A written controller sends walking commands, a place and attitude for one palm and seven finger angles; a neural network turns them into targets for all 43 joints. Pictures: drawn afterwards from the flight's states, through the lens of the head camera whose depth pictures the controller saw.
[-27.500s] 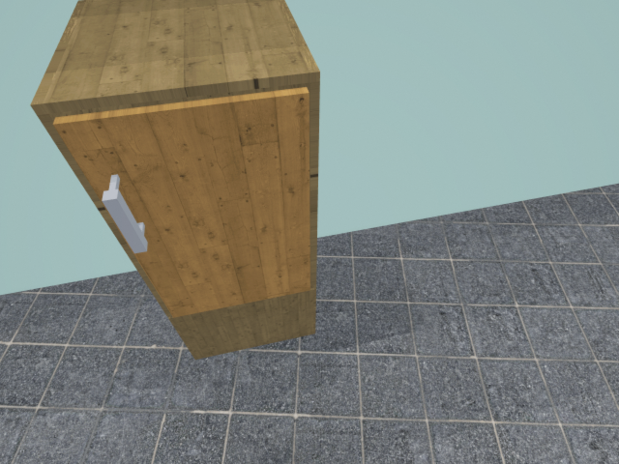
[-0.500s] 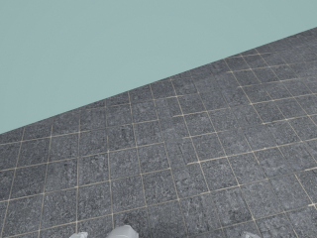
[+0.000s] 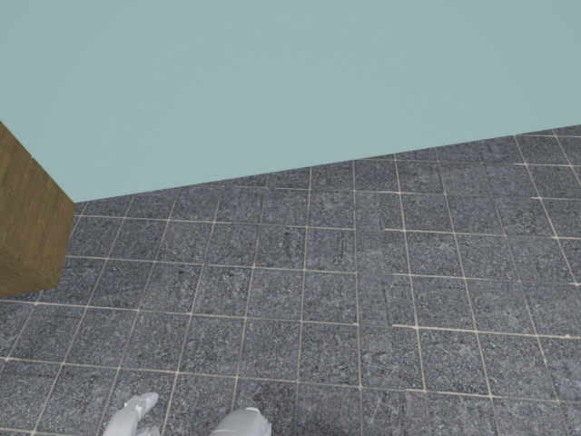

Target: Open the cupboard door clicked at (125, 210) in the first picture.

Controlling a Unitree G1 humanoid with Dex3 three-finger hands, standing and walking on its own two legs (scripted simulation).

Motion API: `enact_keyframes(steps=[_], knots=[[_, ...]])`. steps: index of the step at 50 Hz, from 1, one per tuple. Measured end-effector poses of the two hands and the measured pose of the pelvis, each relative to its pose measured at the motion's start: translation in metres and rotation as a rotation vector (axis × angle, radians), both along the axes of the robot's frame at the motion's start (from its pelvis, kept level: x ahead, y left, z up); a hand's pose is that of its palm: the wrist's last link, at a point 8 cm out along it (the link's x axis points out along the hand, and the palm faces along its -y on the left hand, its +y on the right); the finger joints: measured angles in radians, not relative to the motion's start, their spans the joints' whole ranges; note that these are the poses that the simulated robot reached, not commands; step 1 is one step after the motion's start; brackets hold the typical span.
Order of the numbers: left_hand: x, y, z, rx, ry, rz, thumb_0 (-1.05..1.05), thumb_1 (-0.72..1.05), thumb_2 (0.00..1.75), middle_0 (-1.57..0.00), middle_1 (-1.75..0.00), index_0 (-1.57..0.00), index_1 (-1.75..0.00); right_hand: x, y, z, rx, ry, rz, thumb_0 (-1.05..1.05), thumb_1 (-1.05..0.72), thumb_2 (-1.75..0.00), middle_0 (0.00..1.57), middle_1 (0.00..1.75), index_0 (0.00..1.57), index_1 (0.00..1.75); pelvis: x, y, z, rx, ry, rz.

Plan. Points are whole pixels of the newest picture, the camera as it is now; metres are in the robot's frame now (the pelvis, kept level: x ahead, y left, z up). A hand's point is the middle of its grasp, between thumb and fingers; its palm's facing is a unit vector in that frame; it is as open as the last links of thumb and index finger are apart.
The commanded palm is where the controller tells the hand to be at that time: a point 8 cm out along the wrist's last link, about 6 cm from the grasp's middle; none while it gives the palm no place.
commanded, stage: turn to face it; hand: left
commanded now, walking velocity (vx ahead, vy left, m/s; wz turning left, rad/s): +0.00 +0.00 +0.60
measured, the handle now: out of the picture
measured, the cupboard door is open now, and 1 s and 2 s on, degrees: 47 47 47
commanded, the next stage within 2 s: take the last steps up to it in 1.46 s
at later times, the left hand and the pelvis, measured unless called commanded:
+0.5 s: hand out of the picture +0.04 +0.24 -0.16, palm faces +0.32 -0.91 -0.27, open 7.4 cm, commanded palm none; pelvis +0.02 +0.00 +0.00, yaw +18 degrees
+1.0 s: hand out of the picture -0.04 +0.18 -0.18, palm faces +0.62 -0.75 -0.23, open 7.4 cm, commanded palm none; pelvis +0.04 -0.02 -0.01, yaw +38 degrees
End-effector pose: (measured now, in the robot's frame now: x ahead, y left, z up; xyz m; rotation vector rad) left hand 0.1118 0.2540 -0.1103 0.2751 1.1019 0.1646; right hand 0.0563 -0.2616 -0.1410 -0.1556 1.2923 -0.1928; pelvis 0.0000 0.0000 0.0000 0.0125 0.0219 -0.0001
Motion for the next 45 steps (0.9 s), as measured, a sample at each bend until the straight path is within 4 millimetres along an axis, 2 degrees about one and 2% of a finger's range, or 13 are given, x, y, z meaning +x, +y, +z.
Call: enact_keyframes(steps=[3, 7, 10, 14, 18, 23, 27, 30, 32, 35, 40, 45], knots=[[-0.018, -0.008, 0.0, -0.019, 0.032, 0.041, 0.0, 0.9, 0.9, -0.2, -0.3, -0.2, -0.3, 0.018, -0.003, 0.008, 0.001, -0.01, 0.035, 0.01, -0.91, -0.9, 0.2, 0.3, 0.2, 0.3, 0.003, -0.004, 0.006, 0.015, -0.008, 0.039], [-0.044, -0.012, -0.008, -0.059, 0.072, 0.105, 0.0, 0.9, 0.9, -0.2, -0.3, -0.2, -0.3, 0.049, 0.004, 0.017, -0.002, -0.038, 0.113, 0.01, -0.91, -0.9, 0.2, 0.3, 0.2, 0.3, 0.006, -0.004, 0.009, 0.029, -0.009, 0.092], [-0.067, -0.007, -0.02, -0.088, 0.1, 0.167, 0.0, 0.9, 0.9, -0.2, -0.3, -0.2, -0.3, 0.078, 0.016, 0.021, -0.015, -0.073, 0.187, 0.01, -0.91, -0.9, 0.19, 0.3, 0.2, 0.3, 0.008, 0.001, 0.004, 0.023, -0.011, 0.136], [-0.095, 0.011, -0.042, -0.105, 0.147, 0.253, 0.0, 0.9, 0.9, -0.2, -0.3, -0.2, -0.3, 0.11, 0.035, 0.019, -0.044, -0.146, 0.281, 0.01, -0.91, -0.9, 0.2, 0.3, 0.2, 0.3, 0.009, 0.011, -0.011, 0.002, -0.007, 0.19], [-0.105, 0.023, -0.037, -0.087, 0.163, 0.319, 0.0, 0.9, 0.9, -0.2, -0.3, -0.2, -0.3, 0.118, 0.045, 0.025, -0.056, -0.147, 0.338, 0.0, -0.91, -0.9, 0.2, 0.3, 0.2, 0.3, 0.01, 0.01, -0.005, -0.01, -0.002, 0.235], [-0.1, 0.026, -0.019, -0.06, 0.105, 0.363, 0.01, 0.9, 0.9, -0.19, -0.29, -0.2, -0.3, 0.117, 0.047, 0.025, -0.035, -0.101, 0.381, 0.0, -0.9, -0.9, 0.2, 0.3, 0.21, 0.3, 0.013, 0.002, 0.004, -0.021, 0.001, 0.287], [-0.09, 0.018, -0.008, -0.033, 0.056, 0.386, 0.0, 0.9, 0.9, -0.19, -0.29, -0.2, -0.3, 0.119, 0.039, 0.016, -0.007, -0.065, 0.401, 0.01, -0.9, -0.9, 0.2, 0.3, 0.21, 0.3, 0.019, -0.012, 0.004, -0.023, 0.002, 0.337], [-0.086, 0.007, -0.005, -0.001, 0.008, 0.407, 0.0, 0.9, 0.9, -0.19, -0.3, -0.2, -0.3, 0.126, 0.028, 0.002, 0.015, -0.046, 0.413, 0.01, -0.9, -0.9, 0.2, 0.3, 0.21, 0.3, 0.027, -0.027, -0.004, -0.003, 0.01, 0.378], [-0.09, -0.003, -0.003, 0.009, 0.001, 0.429, 0.0, 0.9, 0.9, -0.19, -0.3, -0.2, -0.3, 0.134, 0.023, -0.003, 0.019, -0.031, 0.43, 0.01, -0.9, -0.9, 0.2, 0.3, 0.21, 0.3, 0.028, -0.032, -0.005, -0.005, -0.002, 0.412], [-0.101, -0.019, 0.001, -0.008, 0.017, 0.471, 0.0, 0.9, 0.9, -0.2, -0.3, -0.2, -0.3, 0.147, 0.021, 0.001, 0.015, -0.017, 0.462, 0.01, -0.9, -0.9, 0.2, 0.3, 0.21, 0.3, 0.032, -0.034, 0.001, 0.007, -0.011, 0.454], [-0.122, -0.041, -0.005, -0.069, 0.058, 0.541, 0.0, 0.9, 0.9, -0.2, -0.3, -0.2, -0.3, 0.174, 0.036, 0.015, 0.014, -0.033, 0.538, 0.01, -0.91, -0.9, 0.2, 0.3, 0.2, 0.3, 0.038, -0.035, 0.009, 0.033, -0.005, 0.523], [-0.158, -0.047, -0.027, -0.127, 0.09, 0.643, 0.0, 0.9, 0.9, -0.2, -0.3, -0.2, -0.3, 0.205, 0.072, 0.019, -0.003, -0.09, 0.658, 0.01, -0.91, -0.9, 0.2, 0.3, 0.2, 0.3, 0.038, -0.024, -0.001, 0.023, -0.003, 0.599]])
